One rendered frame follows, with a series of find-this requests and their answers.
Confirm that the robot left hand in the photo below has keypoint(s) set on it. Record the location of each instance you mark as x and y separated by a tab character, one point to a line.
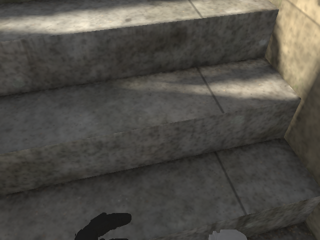
102	224

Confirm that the right robot thigh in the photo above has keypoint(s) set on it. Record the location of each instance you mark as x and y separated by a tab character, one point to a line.
227	234

